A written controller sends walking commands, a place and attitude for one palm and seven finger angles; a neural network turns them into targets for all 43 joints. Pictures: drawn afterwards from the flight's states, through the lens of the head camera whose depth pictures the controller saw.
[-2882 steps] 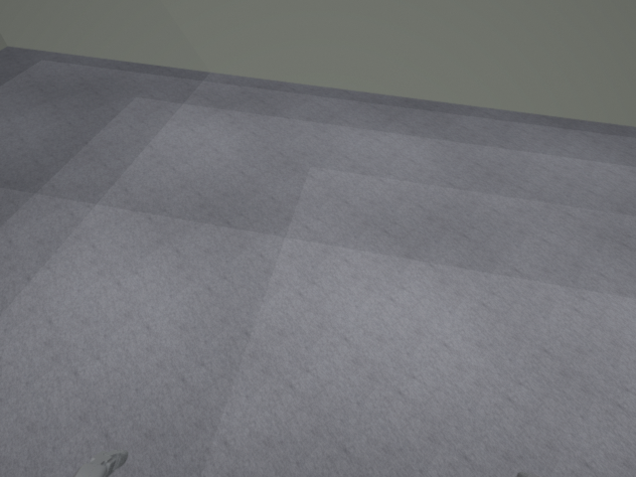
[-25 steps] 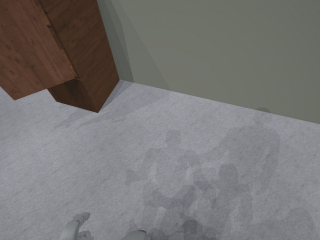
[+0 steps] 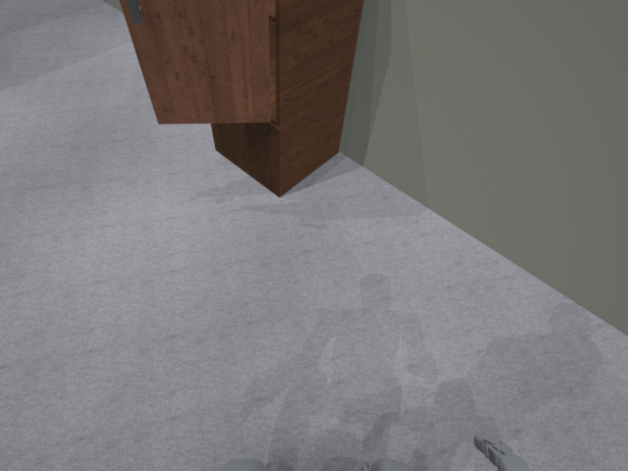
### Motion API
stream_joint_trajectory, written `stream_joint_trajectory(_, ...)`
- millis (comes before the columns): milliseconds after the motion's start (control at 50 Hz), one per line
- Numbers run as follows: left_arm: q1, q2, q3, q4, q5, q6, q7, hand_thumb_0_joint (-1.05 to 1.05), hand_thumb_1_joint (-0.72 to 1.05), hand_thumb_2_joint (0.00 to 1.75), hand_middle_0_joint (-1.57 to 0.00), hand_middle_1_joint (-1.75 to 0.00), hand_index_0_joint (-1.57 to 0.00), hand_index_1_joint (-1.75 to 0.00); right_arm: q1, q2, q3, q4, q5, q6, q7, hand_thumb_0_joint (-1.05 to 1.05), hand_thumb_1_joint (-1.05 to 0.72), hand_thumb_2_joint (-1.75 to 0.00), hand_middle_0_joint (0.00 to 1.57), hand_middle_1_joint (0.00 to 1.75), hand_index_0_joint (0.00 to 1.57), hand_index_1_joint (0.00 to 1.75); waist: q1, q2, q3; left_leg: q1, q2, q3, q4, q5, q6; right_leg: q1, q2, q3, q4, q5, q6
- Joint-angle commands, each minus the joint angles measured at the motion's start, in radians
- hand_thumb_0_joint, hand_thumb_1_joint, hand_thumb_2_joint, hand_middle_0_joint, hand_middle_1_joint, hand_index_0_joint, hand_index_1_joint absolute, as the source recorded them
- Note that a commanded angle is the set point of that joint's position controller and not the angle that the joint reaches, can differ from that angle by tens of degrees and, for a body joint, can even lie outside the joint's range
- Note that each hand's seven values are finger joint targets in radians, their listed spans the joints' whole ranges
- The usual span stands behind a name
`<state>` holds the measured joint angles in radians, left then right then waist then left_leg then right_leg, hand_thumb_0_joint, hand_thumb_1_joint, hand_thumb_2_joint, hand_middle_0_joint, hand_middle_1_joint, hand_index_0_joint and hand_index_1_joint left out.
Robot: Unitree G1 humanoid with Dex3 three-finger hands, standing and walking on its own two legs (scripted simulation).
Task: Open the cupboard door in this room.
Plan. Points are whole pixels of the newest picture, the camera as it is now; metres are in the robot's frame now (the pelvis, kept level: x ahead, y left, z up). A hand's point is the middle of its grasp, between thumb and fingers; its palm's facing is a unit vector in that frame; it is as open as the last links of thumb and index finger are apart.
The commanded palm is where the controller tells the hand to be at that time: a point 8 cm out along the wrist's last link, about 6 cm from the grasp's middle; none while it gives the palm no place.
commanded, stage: turn to face it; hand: left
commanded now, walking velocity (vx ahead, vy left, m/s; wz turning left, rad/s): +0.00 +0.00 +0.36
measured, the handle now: out of the picture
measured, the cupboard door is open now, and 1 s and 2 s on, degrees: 48 48 48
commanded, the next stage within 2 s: take the last steps up to it in 0.42 s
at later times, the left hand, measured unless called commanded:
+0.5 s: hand out of the picture +0.07 +0.15 -0.14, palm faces +0.16 -0.95 -0.25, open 7.4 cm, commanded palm none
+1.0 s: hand out of the picture -0.10 +0.17 -0.17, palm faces +0.41 -0.90 -0.17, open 7.4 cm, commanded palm none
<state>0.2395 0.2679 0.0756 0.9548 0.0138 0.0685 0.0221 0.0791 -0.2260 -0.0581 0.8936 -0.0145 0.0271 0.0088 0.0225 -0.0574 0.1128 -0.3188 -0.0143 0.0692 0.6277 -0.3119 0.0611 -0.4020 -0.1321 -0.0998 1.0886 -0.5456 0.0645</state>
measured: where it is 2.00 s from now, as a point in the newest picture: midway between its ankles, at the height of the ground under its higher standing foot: (255, 389)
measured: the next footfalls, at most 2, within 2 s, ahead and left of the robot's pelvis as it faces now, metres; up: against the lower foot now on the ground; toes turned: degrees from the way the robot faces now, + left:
right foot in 0.40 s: +0.04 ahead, -0.14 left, +0.00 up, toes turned +4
left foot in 0.98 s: +0.08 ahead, +0.17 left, +0.00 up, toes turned +23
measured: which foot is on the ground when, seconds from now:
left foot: down 0.00-0.40, up 0.42-0.96, down 0.98-1.00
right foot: up 0.00-0.38, down 0.40-0.98, up 1.00-1.00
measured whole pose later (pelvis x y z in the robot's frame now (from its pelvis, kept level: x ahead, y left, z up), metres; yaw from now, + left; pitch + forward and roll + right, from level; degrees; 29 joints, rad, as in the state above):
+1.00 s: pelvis +0.05 +0.04 +0.00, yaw +17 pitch +1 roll +1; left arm 0.45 0.18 0.05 1.14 0.02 -0.01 0.00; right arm 0.08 -0.19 -0.05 0.97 -0.02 -0.02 0.03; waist 0.07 -0.05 0.06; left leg -0.31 0.02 0.10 0.56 -0.27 0.01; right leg -0.12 -0.18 -0.17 0.62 -0.46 0.06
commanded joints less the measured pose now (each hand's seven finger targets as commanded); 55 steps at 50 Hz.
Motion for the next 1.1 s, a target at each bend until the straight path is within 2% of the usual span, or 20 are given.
stream_joint_trajectory(0, -0.036, 0.057, 0.013, -0.092, 0.011, -0.031, -0.014, 0.00, 0.90, 0.90, -0.20, -0.30, -0.20, -0.30, 0.068, -0.181, -0.033, -0.031, -0.007, -0.014, -0.028, 0.00, -0.90, -0.90, 0.20, 0.30, 0.20, 0.30, -0.035, 0.182, -0.115, 0.136, 0.252, -0.270, -0.315, 0.394, 0.094, -0.151, 0.011, 0.097, 0.107, 0.154, 0.013)
stream_joint_trajectory(60, -0.003, 0.048, 0.010, -0.076, 0.010, -0.032, -0.015, 0.00, 0.90, 0.90, -0.20, -0.30, -0.20, -0.30, 0.087, -0.169, -0.026, -0.026, -0.004, -0.022, -0.028, 0.00, -0.90, -0.90, 0.20, 0.30, 0.20, 0.30, -0.020, 0.167, -0.152, 0.158, 0.235, -0.252, -0.315, 0.421, 0.096, -0.131, 0.024, 0.093, 0.063, 0.192, 0.022)
stream_joint_trajectory(260, -0.091, 0.009, -0.007, -0.105, 0.001, -0.043, -0.009, 0.00, 0.90, 0.90, -0.20, -0.30, -0.20, -0.30, 0.156, -0.151, -0.030, 0.009, -0.015, -0.014, -0.029, 0.00, -0.90, -0.90, 0.20, 0.30, 0.20, 0.30, -0.052, 0.209, -0.158, 0.153, 0.235, -0.341, -0.285, 0.404, 0.118, -0.007, 0.087, 0.067, -0.274, 0.107, 0.008)
stream_joint_trajectory(340, 0.019, 0.018, -0.003, -0.065, -0.006, -0.066, -0.001, 0.00, 0.90, 0.90, -0.20, -0.30, -0.20, -0.30, 0.122, -0.136, -0.032, 0.015, -0.003, -0.011, -0.029, 0.00, -0.90, -0.90, 0.20, 0.30, 0.20, 0.30, 0.005, 0.164, -0.201, 0.055, 0.180, -0.331, -0.171, 0.413, 0.059, 0.261, 0.107, 0.056, -0.633, 0.336, -0.007)
stream_joint_trajectory(360, 0.050, 0.051, 0.004, -0.054, -0.001, -0.078, 0.005, 0.00, 0.90, 0.90, -0.20, -0.30, -0.20, -0.30, 0.134, -0.098, -0.028, 0.017, 0.005, -0.014, -0.024, 0.00, -0.90, -0.90, 0.20, 0.30, 0.20, 0.30, 0.012, 0.059, -0.230, -0.034, 0.119, -0.280, -0.099, 0.276, 0.006, 0.402, 0.022, 0.135, -0.741, 0.427, -0.028)
stream_joint_trajectory(380, 0.069, 0.128, 0.018, -0.042, 0.011, -0.087, 0.013, 0.00, 0.90, 0.90, -0.20, -0.30, -0.20, -0.30, 0.142, -0.038, -0.018, 0.007, 0.013, -0.017, -0.019, 0.00, -0.90, -0.90, 0.20, 0.30, 0.20, 0.30, 0.013, -0.182, -0.224, -0.199, -0.022, -0.125, 0.072, -0.036, -0.067, 0.493, -0.205, 0.364, -0.765, 0.580, -0.116)
stream_joint_trajectory(400, 0.062, 0.148, 0.013, -0.050, 0.010, -0.086, 0.013, 0.00, 0.90, 0.90, -0.20, -0.30, -0.20, -0.30, 0.115, -0.065, -0.024, -0.001, 0.008, -0.004, -0.019, 0.00, -0.90, -0.90, 0.20, 0.30, 0.20, 0.30, 0.022, -0.187, -0.174, -0.192, -0.032, -0.112, 0.274, -0.297, -0.080, 0.342, -0.342, 0.417, -0.787, 0.663, -0.227)
stream_joint_trajectory(420, 0.019, 0.108, 0.001, -0.060, 0.006, -0.086, 0.014, 0.00, 0.90, 0.90, -0.20, -0.30, -0.20, -0.30, 0.119, -0.062, -0.027, 0.016, -0.002, 0.004, -0.015, 0.00, -0.90, -0.90, 0.20, 0.30, 0.20, 0.30, -0.002, -0.103, -0.129, -0.217, -0.018, -0.134, 0.401, -0.258, -0.082, 0.314, -0.283, 0.333, -0.775, 0.721, -0.246)
stream_joint_trajectory(440, -0.024, 0.075, 0.001, -0.060, 0.005, -0.086, 0.021, 0.00, 0.90, 0.90, -0.20, -0.30, -0.20, -0.30, 0.144, -0.062, -0.034, 0.040, -0.003, 0.017, -0.016, 0.00, -0.90, -0.90, 0.20, 0.30, 0.20, 0.30, -0.029, -0.207, -0.115, -0.236, 0.002, -0.139, 0.472, -0.226, -0.089, 0.299, -0.238, 0.291, -0.771, 0.763, -0.226)
stream_joint_trajectory(500, -0.009, 0.036, -0.012, -0.052, -0.002, -0.094, 0.015, 0.00, 0.90, 0.90, -0.20, -0.30, -0.20, -0.30, 0.133, -0.046, -0.025, 0.074, 0.001, 0.023, -0.011, 0.00, -0.90, -0.90, 0.20, 0.30, 0.20, 0.30, -0.032, -0.111, -0.092, -0.236, 0.018, -0.113, 0.516, -0.118, -0.111, 0.334, -0.152, 0.153, -0.730, 0.920, -0.183)
stream_joint_trajectory(640, 0.146, 0.048, 0.009, 0.022, 0.009, -0.120, 0.006, 0.00, 0.90, 0.90, -0.20, -0.30, -0.20, -0.30, 0.036, -0.031, -0.018, 0.064, -0.009, 0.008, 0.009, 0.00, -0.90, -0.90, 0.20, 0.30, 0.20, 0.30, 0.040, -0.077, -0.075, -0.325, 0.061, -0.075, 0.402, -0.065, -0.121, 0.459, -0.230, 0.206, -0.831, 0.548, -0.190)
stream_joint_trajectory(740, 0.180, 0.052, 0.009, 0.064, 0.016, -0.128, -0.003, 0.00, 0.90, 0.90, -0.20, -0.30, -0.20, -0.30, -0.031, -0.029, -0.016, 0.043, -0.007, 0.001, 0.024, 0.00, -0.90, -0.90, 0.20, 0.30, 0.20, 0.30, 0.046, -0.104, -0.010, -0.319, 0.082, -0.048, 0.297, -0.037, -0.115, 0.408, -0.253, 0.187, -0.890, 0.372, -0.193)
stream_joint_trajectory(840, 0.165, 0.068, 0.009, 0.090, 0.024, -0.125, -0.012, 0.00, 0.90, 0.90, -0.20, -0.30, -0.20, -0.30, -0.057, -0.006, -0.005, 0.025, -0.004, -0.017, 0.037, 0.00, -0.90, -0.90, 0.20, 0.30, 0.20, 0.30, 0.037, -0.132, 0.013, -0.136, 0.058, 0.015, 0.079, -0.029, -0.088, 0.278, -0.236, 0.106, -0.888, 0.261, -0.172)
stream_joint_trajectory(900, 0.139, 0.075, 0.008, 0.101, 0.017, -0.119, -0.015, 0.00, 0.90, 0.90, -0.20, -0.30, -0.20, -0.30, 0.070, -0.013, 0.000, 0.063, -0.006, -0.039, 0.029, 0.00, -0.90, -0.90, 0.20, 0.30, 0.20, 0.30, -0.025, -0.103, -0.025, 0.132, 0.002, 0.082, -0.114, 0.044, -0.071, 0.167, -0.178, 0.024, -0.780, 0.295, -0.134)
stream_joint_trajectory(920, 0.131, 0.059, 0.003, 0.103, 0.013, -0.118, -0.018, 0.00, 0.90, 0.90, -0.20, -0.30, -0.20, -0.30, 0.162, -0.045, -0.007, 0.096, -0.007, -0.049, 0.019, 0.00, -0.90, -0.90, 0.20, 0.30, 0.20, 0.30, -0.066, -0.020, -0.076, 0.292, -0.006, 0.088, -0.182, 0.048, -0.063, 0.111, -0.134, -0.016, -0.653, 0.346, -0.112)
stream_joint_trajectory(940, 0.137, 0.012, -0.008, 0.090, 0.008, -0.116, -0.024, 0.00, 0.90, 0.90, -0.20, -0.30, -0.20, -0.30, 0.291, -0.130, -0.031, 0.127, -0.010, -0.057, 0.007, 0.00, -0.90, -0.90, 0.20, 0.30, 0.20, 0.30, -0.119, 0.179, -0.161, 0.469, 0.135, -0.091, -0.218, -0.016, -0.022, -0.013, -0.050, -0.082, -0.406, 0.255, -0.076)
stream_joint_trajectory(960, 0.111, -0.038, -0.022, 0.049, 0.003, -0.115, -0.027, 0.00, 0.90, 0.90, -0.20, -0.30, -0.20, -0.30, 0.418, -0.227, -0.056, 0.145, -0.018, -0.059, -0.009, 0.00, -0.90, -0.90, 0.20, 0.30, 0.20, 0.30, -0.166, 0.405, -0.201, 0.549, 0.368, -0.443, -0.342, -0.045, 0.074, -0.218, 0.063, -0.107, -0.112, -0.071, -0.036)
stream_joint_trajectory(980, 0.034, -0.027, -0.022, 0.020, 0.007, -0.110, -0.019, 0.00, 0.90, 0.90, -0.20, -0.30, -0.20, -0.30, 0.436, -0.239, -0.054, 0.155, -0.015, -0.047, -0.023, 0.00, -0.90, -0.90, 0.20, 0.30, 0.20, 0.30, -0.171, 0.297, -0.161, 0.483, 0.429, -0.465, -0.392, -0.011, 0.130, -0.282, 0.043, 0.011, 0.049, -0.071, -0.063)
stream_joint_trajectory(1040, 0.019, -0.026, -0.015, 0.054, 0.011, -0.108, -0.031, 0.00, 0.90, 0.90, -0.20, -0.30, -0.20, -0.30, 0.258, -0.108, -0.012, 0.107, -0.011, -0.070, -0.030, 0.00, -0.90, -0.90, 0.20, 0.30, 0.20, 0.30, -0.072, 0.177, -0.073, 0.264, 0.352, -0.300, -0.407, 0.115, 0.114, -0.255, -0.027, 0.083, 0.150, 0.149, -0.071)
stream_joint_trajectory(1080, 0.057, -0.053, -0.016, 0.072, 0.011, -0.096, -0.037, 0.00, 0.90, 0.90, -0.20, -0.30, -0.20, -0.30, 0.253, -0.069, 0.001, 0.110, -0.009, -0.088, -0.033, 0.00, -0.90, -0.90, 0.20, 0.30, 0.20, 0.30, -0.040, 0.141, -0.037, 0.224, 0.302, -0.190, -0.433, 0.260, 0.089, -0.217, -0.010, 0.082, 0.118, 0.232, -0.064)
